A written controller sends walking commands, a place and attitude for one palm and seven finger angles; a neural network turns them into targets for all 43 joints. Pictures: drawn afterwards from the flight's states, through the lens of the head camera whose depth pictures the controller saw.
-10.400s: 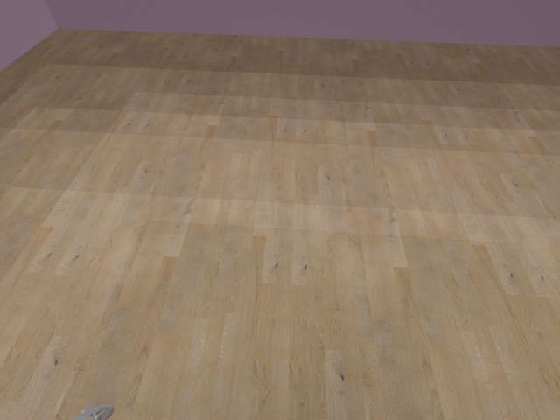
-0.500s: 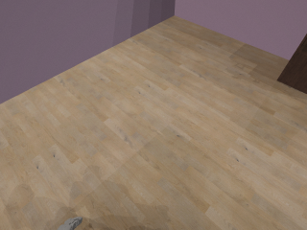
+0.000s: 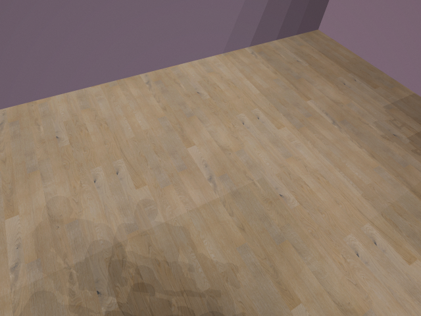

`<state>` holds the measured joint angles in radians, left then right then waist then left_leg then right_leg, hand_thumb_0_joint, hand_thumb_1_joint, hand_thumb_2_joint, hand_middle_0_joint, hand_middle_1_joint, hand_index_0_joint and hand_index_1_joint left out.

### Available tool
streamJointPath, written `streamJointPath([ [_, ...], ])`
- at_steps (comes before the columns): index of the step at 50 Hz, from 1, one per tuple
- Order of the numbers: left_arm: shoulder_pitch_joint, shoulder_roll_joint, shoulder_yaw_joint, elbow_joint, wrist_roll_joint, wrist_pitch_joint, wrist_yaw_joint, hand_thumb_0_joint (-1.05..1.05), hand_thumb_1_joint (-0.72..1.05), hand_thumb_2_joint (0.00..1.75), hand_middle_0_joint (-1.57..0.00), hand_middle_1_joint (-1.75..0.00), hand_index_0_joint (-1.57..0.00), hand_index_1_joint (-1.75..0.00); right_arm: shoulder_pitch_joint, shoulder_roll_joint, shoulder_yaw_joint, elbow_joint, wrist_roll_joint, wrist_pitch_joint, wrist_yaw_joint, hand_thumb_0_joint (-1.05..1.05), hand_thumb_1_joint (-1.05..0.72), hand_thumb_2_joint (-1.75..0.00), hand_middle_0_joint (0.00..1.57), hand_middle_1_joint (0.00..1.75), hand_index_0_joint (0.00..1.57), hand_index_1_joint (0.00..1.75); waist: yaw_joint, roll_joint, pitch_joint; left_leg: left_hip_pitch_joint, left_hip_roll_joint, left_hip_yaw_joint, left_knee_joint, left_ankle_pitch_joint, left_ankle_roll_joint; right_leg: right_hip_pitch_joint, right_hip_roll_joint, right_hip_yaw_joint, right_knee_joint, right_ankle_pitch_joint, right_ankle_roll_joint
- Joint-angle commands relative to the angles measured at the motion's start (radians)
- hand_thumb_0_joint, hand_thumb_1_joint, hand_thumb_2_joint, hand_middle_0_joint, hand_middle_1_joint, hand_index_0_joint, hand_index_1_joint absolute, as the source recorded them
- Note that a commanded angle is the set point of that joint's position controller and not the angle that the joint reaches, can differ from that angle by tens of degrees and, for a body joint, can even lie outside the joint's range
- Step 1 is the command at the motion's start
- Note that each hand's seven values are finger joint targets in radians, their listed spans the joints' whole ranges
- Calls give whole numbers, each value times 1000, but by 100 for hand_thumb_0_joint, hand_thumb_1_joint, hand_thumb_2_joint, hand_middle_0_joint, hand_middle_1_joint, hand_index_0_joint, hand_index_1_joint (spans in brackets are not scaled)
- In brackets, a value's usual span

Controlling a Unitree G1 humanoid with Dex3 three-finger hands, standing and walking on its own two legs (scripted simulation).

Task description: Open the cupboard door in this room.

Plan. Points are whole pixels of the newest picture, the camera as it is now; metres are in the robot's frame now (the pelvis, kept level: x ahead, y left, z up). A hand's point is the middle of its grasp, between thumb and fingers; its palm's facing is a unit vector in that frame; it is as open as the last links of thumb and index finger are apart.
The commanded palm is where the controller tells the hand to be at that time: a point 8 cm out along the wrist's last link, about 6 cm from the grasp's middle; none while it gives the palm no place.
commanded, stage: turn or walk to find it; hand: left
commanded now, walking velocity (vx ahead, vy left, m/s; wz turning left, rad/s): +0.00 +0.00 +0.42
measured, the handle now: out of the picture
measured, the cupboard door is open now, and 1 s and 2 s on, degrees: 0 0 0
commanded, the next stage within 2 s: none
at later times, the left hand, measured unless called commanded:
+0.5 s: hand out of the picture +0.06 +0.21 -0.14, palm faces +0.18 -0.95 -0.25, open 7.3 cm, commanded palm none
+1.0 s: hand out of the picture -0.12 +0.20 -0.18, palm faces +0.46 -0.86 -0.24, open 7.3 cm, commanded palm none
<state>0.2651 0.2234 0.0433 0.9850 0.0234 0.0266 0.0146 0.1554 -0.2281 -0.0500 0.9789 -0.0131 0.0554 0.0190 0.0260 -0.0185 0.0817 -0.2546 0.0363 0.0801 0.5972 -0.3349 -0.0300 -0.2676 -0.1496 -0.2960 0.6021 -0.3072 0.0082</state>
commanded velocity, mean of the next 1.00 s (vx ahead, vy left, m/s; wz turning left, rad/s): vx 0.00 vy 0.00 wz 0.42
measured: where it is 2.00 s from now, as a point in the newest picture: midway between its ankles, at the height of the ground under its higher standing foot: outside the picture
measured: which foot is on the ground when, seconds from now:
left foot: down 0.00-0.54, up 0.56-0.96, down 0.98-1.00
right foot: down 0.00-0.00, up 0.02-0.52, down 0.54-0.98, up 1.00-1.00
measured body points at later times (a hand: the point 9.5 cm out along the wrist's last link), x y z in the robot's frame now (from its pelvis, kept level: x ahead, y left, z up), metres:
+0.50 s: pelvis -0.02 +0.00 +0.01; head +0.02 -0.01 +0.46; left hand +0.05 +0.26 -0.12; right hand +0.07 -0.24 -0.14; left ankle -0.01 +0.11 -0.73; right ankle -0.01 -0.13 -0.71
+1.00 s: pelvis -0.05 +0.00 +0.00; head -0.02 +0.03 +0.44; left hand -0.14 +0.25 -0.16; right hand +0.14 -0.20 -0.14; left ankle -0.10 +0.10 -0.73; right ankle +0.00 -0.12 -0.72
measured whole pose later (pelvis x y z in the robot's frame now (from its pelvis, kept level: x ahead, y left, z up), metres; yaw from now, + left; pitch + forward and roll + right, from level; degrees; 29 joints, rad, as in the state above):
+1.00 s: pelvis -0.05 +0.00 +0.00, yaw +25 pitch +0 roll +0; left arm 0.25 0.24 0.05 0.98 0.02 0.04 0.01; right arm 0.15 -0.23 -0.06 0.97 -0.02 0.04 0.02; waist 0.02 -0.04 0.09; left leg -0.27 0.02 0.06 0.59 -0.32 0.01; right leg -0.29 -0.17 -0.21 0.70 -0.41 0.05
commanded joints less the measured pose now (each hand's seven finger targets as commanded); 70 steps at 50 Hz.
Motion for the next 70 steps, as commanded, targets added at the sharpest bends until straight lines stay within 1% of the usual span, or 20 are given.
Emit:
streamJointPath([
  [1,-66,86,23,-120,-5,5,9,0,90,90,-20,-30,-20,-30,144,-249,-55,-48,-9,-36,-21,0,-90,-90,20,30,20,30,-96,319,-105,175,378,-447,-322,475,205,-269,25,153,356,-332,59],
  [3,-111,104,35,-103,-5,18,9,0,90,90,-20,-30,-20,-30,82,-205,-43,-46,-10,-37,-39,0,-90,-90,20,30,20,30,-68,254,-47,99,303,-380,-314,428,201,-295,20,263,490,-225,55],
  [7,-42,104,36,-59,-5,8,-3,0,90,90,-20,-30,-20,-30,24,-165,-30,-71,-2,-54,-41,0,-90,-90,20,30,20,30,-27,137,-97,164,201,-248,-280,551,175,-276,35,268,521,-79,76],
  [18,-144,80,26,-126,-12,5,7,0,90,90,-20,-30,-20,-30,90,-170,-51,-70,-12,-43,-35,0,-90,-90,20,30,20,30,-66,152,-107,160,201,-388,-255,521,216,-203,78,282,283,-143,81],
  [24,-41,85,27,-115,-20,-15,14,0,90,90,-20,-30,-20,-30,58,-165,-58,-83,-7,-35,-30,0,-90,-90,20,30,20,30,-14,152,-164,40,127,-405,-156,504,159,73,120,251,-123,43,56],
  [25,-7,114,32,-110,-16,-26,17,0,90,90,-20,-30,-20,-30,61,-141,-57,-85,1,-37,-26,0,-90,-90,20,30,20,30,0,84,-177,-42,87,-379,-99,398,115,196,76,286,-257,141,46],
  [26,13,186,45,-105,-2,-37,25,0,90,90,-20,-30,-20,-30,83,-81,-47,-97,8,-40,-20,0,-90,-90,20,30,20,30,3,-124,-193,-227,-20,-251,51,118,46,339,-137,478,-308,198,-15],
  [27,11,235,50,-117,2,-35,24,0,90,90,-20,-30,-20,-30,63,-63,-45,-121,2,-37,-19,0,-90,-90,20,30,20,30,13,-246,-142,-312,-112,-142,249,-233,5,264,-321,609,-315,316,-128],
  [28,-12,216,55,-129,-8,-38,25,0,90,90,-20,-30,-20,-30,61,-103,-55,-111,-9,-16,-23,0,-90,-90,20,30,20,30,11,-257,-133,-292,-69,-188,411,-250,6,147,-325,601,-335,265,-172],
  [30,-107,154,42,-148,-10,-30,26,0,90,90,-20,-30,-20,-30,71,-99,-59,-75,-10,-1,-13,0,-90,-90,20,30,20,30,-41,-107,-40,-299,-36,-179,579,-136,1,46,-227,484,-331,202,-150],
  [34,-97,124,31,-139,-5,-42,23,0,90,90,-20,-30,-20,-30,104,-78,-51,-47,-10,5,-4,0,-90,-90,20,30,20,30,-46,-142,-41,-288,-11,-124,604,-33,-35,79,-160,321,-300,290,-124],
  [43,26,197,55,-76,9,-30,17,0,90,90,-20,-30,-20,-30,-25,-55,-21,-77,5,-15,-7,0,-90,-90,20,30,20,30,27,-196,-96,-159,-11,-22,191,-145,-31,202,-205,275,-198,534,-155],
  [46,-13,201,60,-69,3,-21,16,0,90,90,-20,-30,-20,-30,47,-64,-21,-61,4,-27,-12,0,-90,-90,20,30,20,30,-22,-176,-117,-7,-16,11,-48,11,-18,140,-192,215,-109,461,-96],
  [47,-17,186,58,-71,-7,-14,15,0,90,90,-20,-30,-20,-30,86,-91,-27,-52,3,-36,-10,0,-90,-90,20,30,20,30,-48,-102,-139,112,3,-8,-191,152,-5,68,-166,174,-18,376,-47],
  [49,-28,79,30,-127,-11,0,6,0,90,90,-20,-30,-20,-30,148,-262,-63,-55,-7,-42,-15,0,-90,-90,20,30,20,30,-80,340,-141,245,367,-445,-279,609,180,-274,26,137,328,-338,65],
  [50,-82,93,25,-132,-5,15,15,0,90,90,-20,-30,-20,-30,166,-259,-62,-39,-8,-42,-26,0,-90,-90,20,30,20,30,-99,289,-142,185,376,-436,-280,559,213,-263,19,228,438,-337,59],
  [55,-55,102,36,-75,-9,5,-4,0,90,90,-20,-30,-20,-30,21,-171,-34,-80,-5,-52,-39,0,-90,-90,20,30,20,30,-32,164,-115,155,208,-258,-256,565,182,-254,36,266,503,-115,71],
  [66,-86,77,27,-122,-16,0,4,0,90,90,-20,-30,-20,-30,36,-181,-53,-96,-16,-33,-29,0,-90,-90,20,30,20,30,-48,177,-105,61,183,-397,-248,436,199,-82,104,257,145,-136,60],
  [69,17,89,31,-101,-16,-13,8,0,90,90,-20,-30,-20,-30,5,-171,-57,-110,-7,-29,-25,0,-90,-90,20,30,20,30,4,150,-134,-43,127,-382,-168,340,150,110,111,238,-122,50,52],
  [70,39,129,39,-98,-10,-23,13,0,90,90,-20,-30,-20,-30,15,-135,-54,-113,0,-30,-21,0,-90,-90,20,30,20,30,13,55,-138,-145,67,-343,-87,229,101,227,48,302,-243,93,36],
])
